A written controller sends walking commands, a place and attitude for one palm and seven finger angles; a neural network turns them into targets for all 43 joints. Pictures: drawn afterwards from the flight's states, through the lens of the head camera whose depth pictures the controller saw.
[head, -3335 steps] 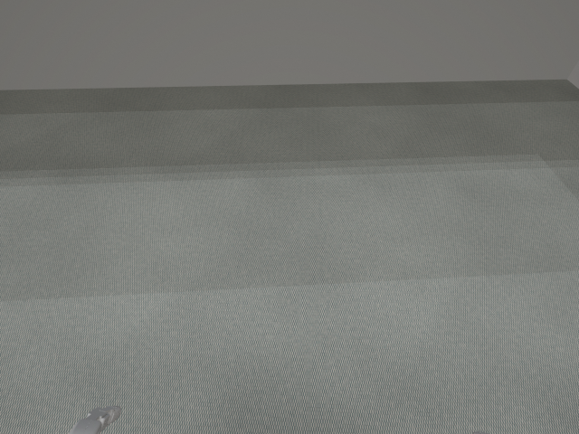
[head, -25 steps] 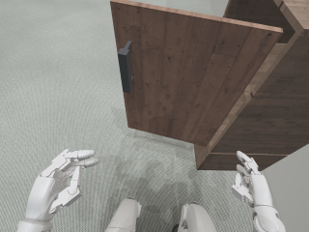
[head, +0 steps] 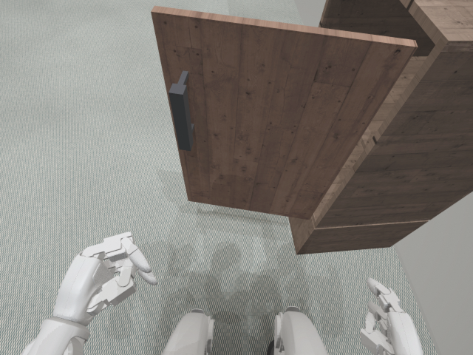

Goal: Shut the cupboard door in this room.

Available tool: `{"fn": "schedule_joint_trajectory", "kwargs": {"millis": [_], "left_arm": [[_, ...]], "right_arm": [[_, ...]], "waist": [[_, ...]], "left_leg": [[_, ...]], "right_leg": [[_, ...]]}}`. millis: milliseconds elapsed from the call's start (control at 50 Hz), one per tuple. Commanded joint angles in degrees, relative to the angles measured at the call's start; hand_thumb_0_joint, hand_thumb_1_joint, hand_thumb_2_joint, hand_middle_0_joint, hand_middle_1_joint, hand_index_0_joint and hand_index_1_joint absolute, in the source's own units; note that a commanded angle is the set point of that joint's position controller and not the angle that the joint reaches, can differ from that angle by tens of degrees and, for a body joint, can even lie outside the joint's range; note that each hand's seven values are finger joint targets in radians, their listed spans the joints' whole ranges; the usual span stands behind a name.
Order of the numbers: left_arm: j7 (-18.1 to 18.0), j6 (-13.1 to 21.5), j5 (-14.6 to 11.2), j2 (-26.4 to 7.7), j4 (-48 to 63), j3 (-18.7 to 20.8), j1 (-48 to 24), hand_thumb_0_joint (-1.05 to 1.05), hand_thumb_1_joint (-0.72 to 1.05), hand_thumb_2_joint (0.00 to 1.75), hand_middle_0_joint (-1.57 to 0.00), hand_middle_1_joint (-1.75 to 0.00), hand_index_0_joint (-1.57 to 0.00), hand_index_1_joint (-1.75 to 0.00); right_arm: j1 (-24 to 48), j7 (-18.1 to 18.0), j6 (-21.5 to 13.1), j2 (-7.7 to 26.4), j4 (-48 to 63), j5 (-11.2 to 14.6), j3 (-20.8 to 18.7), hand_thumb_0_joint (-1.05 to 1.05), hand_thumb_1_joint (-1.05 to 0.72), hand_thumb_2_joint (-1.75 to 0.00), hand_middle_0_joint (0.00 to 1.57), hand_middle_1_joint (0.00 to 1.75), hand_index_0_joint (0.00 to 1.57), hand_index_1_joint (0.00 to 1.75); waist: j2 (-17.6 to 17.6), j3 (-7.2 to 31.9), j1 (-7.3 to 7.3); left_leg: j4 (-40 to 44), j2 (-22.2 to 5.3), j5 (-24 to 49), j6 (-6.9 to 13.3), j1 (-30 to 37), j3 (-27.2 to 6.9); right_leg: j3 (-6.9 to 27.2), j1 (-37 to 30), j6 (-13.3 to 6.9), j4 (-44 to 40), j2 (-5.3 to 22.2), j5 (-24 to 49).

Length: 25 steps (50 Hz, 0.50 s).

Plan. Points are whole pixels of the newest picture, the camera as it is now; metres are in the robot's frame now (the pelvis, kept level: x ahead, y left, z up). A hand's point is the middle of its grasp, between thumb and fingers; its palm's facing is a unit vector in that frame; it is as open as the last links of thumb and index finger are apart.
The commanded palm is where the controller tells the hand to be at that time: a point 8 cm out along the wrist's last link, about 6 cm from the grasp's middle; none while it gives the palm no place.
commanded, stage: raise the hand and make a fist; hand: left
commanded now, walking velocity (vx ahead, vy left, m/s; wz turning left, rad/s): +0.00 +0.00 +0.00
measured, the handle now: (185, 112) +0.53 +0.13 +0.06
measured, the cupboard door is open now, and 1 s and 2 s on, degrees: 76 76 76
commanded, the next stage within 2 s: bring the fist close to the handle in 0.86 s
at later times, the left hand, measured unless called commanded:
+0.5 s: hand (124, 248) +0.25 +0.17 +0.08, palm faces -0.07 -1.00 -0.06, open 3.1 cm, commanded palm +0.23 +0.22 +0.07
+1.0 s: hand (138, 265) +0.24 +0.16 +0.06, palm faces -0.12 -0.99 -0.05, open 3.1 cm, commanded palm +0.23 +0.21 +0.07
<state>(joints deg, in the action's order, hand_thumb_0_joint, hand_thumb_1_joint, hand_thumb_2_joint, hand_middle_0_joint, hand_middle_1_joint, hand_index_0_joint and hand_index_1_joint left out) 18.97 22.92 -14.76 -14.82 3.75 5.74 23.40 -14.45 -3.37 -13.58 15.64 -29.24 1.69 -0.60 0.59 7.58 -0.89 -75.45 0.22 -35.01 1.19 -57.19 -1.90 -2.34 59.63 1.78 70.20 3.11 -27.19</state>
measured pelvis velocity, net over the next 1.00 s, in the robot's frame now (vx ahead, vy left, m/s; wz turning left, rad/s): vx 0.02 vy -0.02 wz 0.00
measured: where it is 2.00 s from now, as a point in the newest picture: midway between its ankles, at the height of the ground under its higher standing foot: outside the picture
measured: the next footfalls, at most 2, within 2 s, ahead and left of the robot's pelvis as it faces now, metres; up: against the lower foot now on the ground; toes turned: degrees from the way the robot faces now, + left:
none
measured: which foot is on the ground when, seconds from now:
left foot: down 0.00-1.00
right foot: down 0.00-1.00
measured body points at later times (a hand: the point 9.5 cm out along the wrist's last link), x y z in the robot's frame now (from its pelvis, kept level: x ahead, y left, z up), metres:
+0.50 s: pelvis +0.03 -0.02 +0.01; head +0.11 -0.01 +0.46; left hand +0.25 +0.23 +0.08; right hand +0.22 -0.24 -0.06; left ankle +0.02 +0.10 -0.62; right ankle +0.06 -0.15 -0.62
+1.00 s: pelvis +0.02 -0.02 +0.02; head +0.09 -0.02 +0.46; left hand +0.24 +0.21 +0.07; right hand +0.21 -0.26 -0.06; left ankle +0.02 +0.10 -0.62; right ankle +0.06 -0.15 -0.62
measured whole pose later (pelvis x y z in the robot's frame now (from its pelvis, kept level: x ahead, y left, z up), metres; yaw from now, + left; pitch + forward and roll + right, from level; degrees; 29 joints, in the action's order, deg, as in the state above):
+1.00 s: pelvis +0.02 -0.02 +0.02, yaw +0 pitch +17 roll -2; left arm 19.6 20.7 -16.2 -15.1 1.2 8.6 22.7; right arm -13.5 -3.1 -9.6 13.4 -26.4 1.8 0.5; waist 1.9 8.8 -0.8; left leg -70.7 -0.9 -34.8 -0.8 -52.4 -2.9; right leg -3.4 55.5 0.3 67.1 2.0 -28.1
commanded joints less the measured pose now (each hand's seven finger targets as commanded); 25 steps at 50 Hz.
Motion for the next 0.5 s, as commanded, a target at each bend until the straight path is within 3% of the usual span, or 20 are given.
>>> {"fn": "schedule_joint_trajectory", "kwargs": {"millis": [0, 40, 100, 140, 200, 280, 300, 340, 380, 480], "left_arm": [[-2.2, 1.9, -2.1, -8.6, 19.2, 9.3, 1.7, 0.00, 0.90, 0.90, -1.17, -1.36, -1.17, -1.36], [-4.1, 1.3, -2.8, -6.4, 19.3, 9.1, 3.3, 0.00, 0.90, 0.90, -1.21, -1.40, -1.21, -1.40], [-4.9, 0.7, -1.8, -3.7, 16.1, 6.4, 3.1, 0.00, 0.90, 0.90, -1.26, -1.46, -1.26, -1.46], [-3.9, 0.3, -0.6, -2.7, 13.2, 3.6, 1.2, 0.00, 0.90, 0.90, -1.30, -1.50, -1.30, -1.50], [-0.6, -0.4, 0.3, -3.6, 9.9, 1.9, -1.8, 0.00, 0.90, 0.90, -1.30, -1.50, -1.30, -1.50], [1.3, -0.2, -1.1, -9.5, 13.4, 7.8, -4.5, 0.00, 0.90, 0.90, -1.30, -1.50, -1.30, -1.50], [1.3, 0.2, -2.0, -9.5, 15.5, 9.2, -4.2, 0.00, 0.90, 0.90, -1.30, -1.50, -1.30, -1.50], [0.5, 1.4, -3.3, -9.3, 17.7, 11.0, -2.7, 0.00, 0.90, 0.90, -1.30, -1.50, -1.30, -1.50], [-0.4, 1.7, -4.0, -9.4, 16.6, 12.1, -1.5, 0.00, 0.90, 0.90, -1.30, -1.50, -1.30, -1.50], [0.7, -0.7, -3.1, -4.3, 6.3, 7.1, 0.2, 0.00, 0.90, 0.90, -1.30, -1.50, -1.30, -1.50]], "right_arm": [[3.1, -0.2, -2.8, 5.7, 11.8, 0.2, -2.9, 0.00, -0.90, -0.90, 0.20, 0.30, 0.20, 0.30], [2.9, 0.2, -1.6, 4.8, 11.8, 0.1, -3.0, 0.00, -0.90, -0.90, 0.20, 0.30, 0.20, 0.30], [2.3, 0.6, -0.1, 4.8, 11.7, -0.2, -2.8, 0.00, -0.90, -0.90, 0.20, 0.30, 0.20, 0.30], [2.0, 0.8, 0.3, 5.3, 11.4, -0.3, -2.7, 0.00, -0.90, -0.90, 0.20, 0.30, 0.20, 0.30], [1.4, 0.6, 0.4, 6.2, 11.7, -0.2, -2.4, 0.00, -0.90, -0.90, 0.20, 0.30, 0.20, 0.30], [1.7, 0.1, 0.1, 6.2, 12.2, -0.2, -2.3, 0.00, -0.90, -0.90, 0.20, 0.30, 0.20, 0.30], [1.5, 0.1, 0.1, 5.8, 12.6, -0.3, -2.2, 0.00, -0.90, -0.90, 0.20, 0.30, 0.20, 0.30], [1.7, 0.1, -0.1, 4.9, 12.3, -0.2, -2.2, 0.00, -0.90, -0.90, 0.20, 0.30, 0.20, 0.30], [2.0, 0.1, 0.0, 4.4, 11.6, -0.3, -2.1, 0.00, -0.90, -0.90, 0.20, 0.30, 0.20, 0.30], [2.1, 0.3, 0.9, 5.0, 10.6, 0.1, -2.5, 0.00, -0.90, -0.90, 0.20, 0.30, 0.20, 0.30]], "waist": [[6.9, 17.8, 3.30], [6.2, 17.4, 3.22], [4.8, 13.6, 1.32], [3.6, 10.9, -0.58], [1.5, 9.2, -1.96], [4.3, 14.4, 0.26], [4.4, 17.7, 0.94], [5.0, 20.3, 1.95], [5.5, 19.5, 2.44], [-0.7, 12.2, -0.51]], "left_leg": [[19.1, 0.7, 17.9, -1.6, 12.1, -2.8], [18.6, 0.5, 22.4, -2.1, 13.3, -2.3], [17.5, 0.3, 23.2, -2.2, 11.8, -1.9], [16.8, 0.2, 20.4, -2.1, 10.4, -1.8], [16.0, 0.3, 16.9, -1.3, 8.7, -1.6], [15.6, 0.6, 20.9, -1.3, 10.7, -1.3], [15.6, 0.7, 23.1, -1.3, 11.9, -1.1], [15.5, 0.6, 26.8, -1.4, 13.5, -0.9], [15.1, 0.6, 28.5, -1.5, 12.9, -0.8], [14.7, 0.6, 21.5, -0.9, 7.3, 0.0]], "right_leg": [[-2.7, -15.8, -4.1, -8.3, -3.4, 5.8], [-3.2, -16.9, -3.8, -8.4, -3.7, 9.2], [-3.7, -15.2, -3.5, -8.4, -4.0, 10.4], [-3.5, -12.9, -3.3, -9.0, -3.9, 9.3], [-2.7, -12.1, -3.4, -10.2, -3.9, 7.7], [-1.9, -16.2, -4.0, -9.5, -3.9, 11.2], [-1.9, -18.0, -3.9, -9.4, -3.7, 13.1], [-1.8, -20.0, -3.7, -9.0, -3.6, 16.2], [-1.8, -20.8, -3.9, -8.6, -3.8, 18.0], [-1.4, -18.5, -3.1, -11.1, -3.5, 13.4]]}}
